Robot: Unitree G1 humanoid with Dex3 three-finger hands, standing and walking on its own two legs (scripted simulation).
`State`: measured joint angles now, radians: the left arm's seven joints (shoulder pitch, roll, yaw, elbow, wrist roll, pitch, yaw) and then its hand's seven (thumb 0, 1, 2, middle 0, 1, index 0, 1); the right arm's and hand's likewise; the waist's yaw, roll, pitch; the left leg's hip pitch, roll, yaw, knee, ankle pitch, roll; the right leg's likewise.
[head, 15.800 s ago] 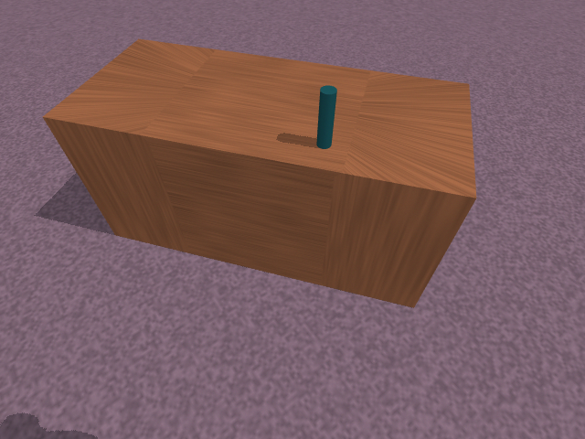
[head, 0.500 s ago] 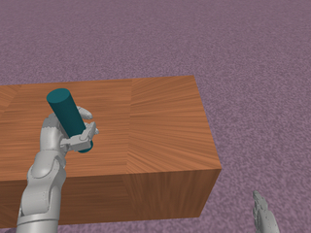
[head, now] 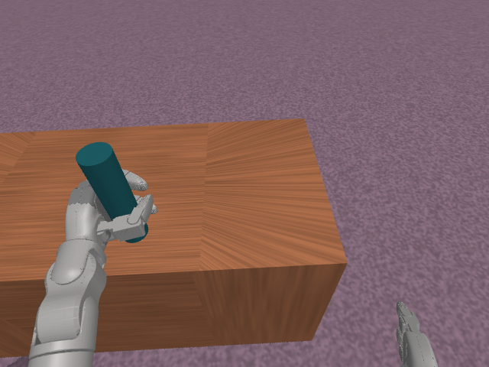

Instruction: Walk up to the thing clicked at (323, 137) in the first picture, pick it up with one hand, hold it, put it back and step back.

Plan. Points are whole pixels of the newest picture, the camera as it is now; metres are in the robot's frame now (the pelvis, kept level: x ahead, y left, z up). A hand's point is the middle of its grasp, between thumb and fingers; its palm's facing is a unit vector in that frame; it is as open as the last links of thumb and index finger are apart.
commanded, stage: hold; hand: left
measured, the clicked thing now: (117, 198) +0.32 +0.18 +0.15
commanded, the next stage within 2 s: crouch in 1.16 s
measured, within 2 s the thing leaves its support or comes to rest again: neither
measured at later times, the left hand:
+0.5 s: hand (130, 201) +0.33 +0.17 +0.14, palm faces +0.11 -0.99 -0.02, open 5.2 cm
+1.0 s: hand (132, 192) +0.34 +0.17 +0.15, palm faces +0.10 -1.00 -0.02, open 5.3 cm
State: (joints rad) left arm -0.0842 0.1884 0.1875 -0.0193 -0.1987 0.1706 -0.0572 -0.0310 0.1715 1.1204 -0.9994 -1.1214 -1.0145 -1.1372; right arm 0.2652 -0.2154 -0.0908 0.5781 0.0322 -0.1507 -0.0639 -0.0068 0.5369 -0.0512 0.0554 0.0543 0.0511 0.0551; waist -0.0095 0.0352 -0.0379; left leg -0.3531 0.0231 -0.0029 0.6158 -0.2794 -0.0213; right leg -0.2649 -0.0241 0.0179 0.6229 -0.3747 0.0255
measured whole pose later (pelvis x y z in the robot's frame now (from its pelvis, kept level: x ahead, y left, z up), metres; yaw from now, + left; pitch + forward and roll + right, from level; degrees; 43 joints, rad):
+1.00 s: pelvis +0.01 +0.00 +0.00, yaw +0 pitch +1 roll +0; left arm -0.13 0.20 0.19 0.02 -0.19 0.12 -0.05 -0.03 0.18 1.12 -0.99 -1.12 -1.01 -1.14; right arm 0.23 -0.22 -0.09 0.64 0.03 -0.13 -0.07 -0.01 0.54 -0.05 0.05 0.05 0.05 0.05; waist -0.01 0.03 -0.04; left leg -0.32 0.03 -0.01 0.58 -0.27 -0.02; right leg -0.23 -0.02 0.01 0.58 -0.36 0.02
